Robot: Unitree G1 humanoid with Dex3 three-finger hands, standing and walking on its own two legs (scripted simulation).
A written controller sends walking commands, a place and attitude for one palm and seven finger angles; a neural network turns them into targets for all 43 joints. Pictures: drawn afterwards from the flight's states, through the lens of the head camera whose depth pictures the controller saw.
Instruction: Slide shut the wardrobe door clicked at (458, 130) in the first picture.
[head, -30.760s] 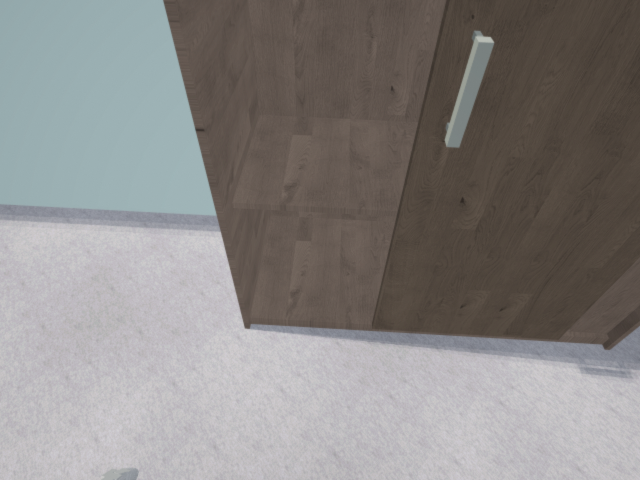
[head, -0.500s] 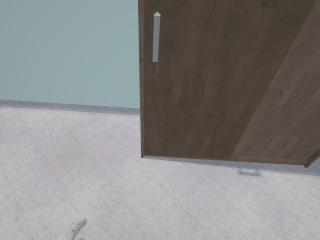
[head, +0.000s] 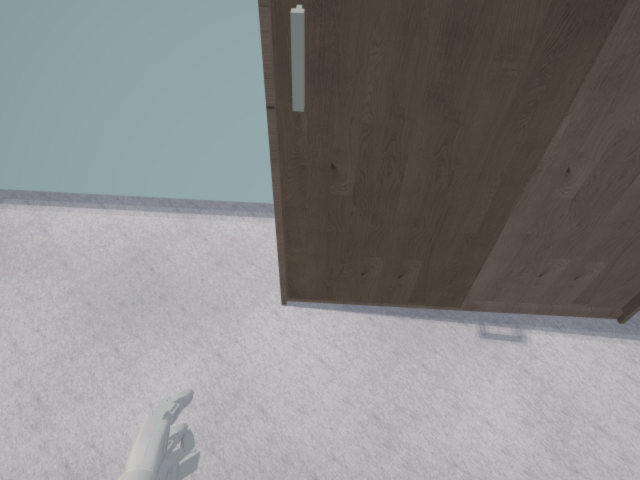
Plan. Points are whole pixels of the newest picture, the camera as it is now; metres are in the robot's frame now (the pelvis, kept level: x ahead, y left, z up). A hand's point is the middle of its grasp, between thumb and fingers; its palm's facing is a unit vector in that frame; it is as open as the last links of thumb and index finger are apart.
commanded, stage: let the arm hang, fingers relaxed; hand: right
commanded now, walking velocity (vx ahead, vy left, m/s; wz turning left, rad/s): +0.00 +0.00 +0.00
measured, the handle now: (299, 59) +0.82 +0.07 +0.16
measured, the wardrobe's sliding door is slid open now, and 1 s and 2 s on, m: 0.00 0.00 0.00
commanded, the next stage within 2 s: look to check the result in 1.12 s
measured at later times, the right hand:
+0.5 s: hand out of the picture -0.03 -0.23 -0.17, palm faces +0.02 +0.97 -0.23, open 7.2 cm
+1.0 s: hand out of the picture +0.08 -0.25 -0.15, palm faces +0.00 +0.95 -0.31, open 7.4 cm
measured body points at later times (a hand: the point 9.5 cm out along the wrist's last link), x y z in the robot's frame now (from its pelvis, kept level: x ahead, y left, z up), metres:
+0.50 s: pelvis -0.03 -0.02 +0.00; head -0.01 -0.04 +0.45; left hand +0.00 +0.25 -0.14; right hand -0.03 -0.28 -0.15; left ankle +0.00 +0.11 -0.74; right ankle +0.02 -0.10 -0.74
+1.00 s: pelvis +0.00 -0.02 +0.01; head +0.01 -0.01 +0.46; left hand +0.08 +0.27 -0.13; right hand +0.08 -0.30 -0.13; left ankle +0.00 +0.11 -0.74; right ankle +0.02 -0.10 -0.74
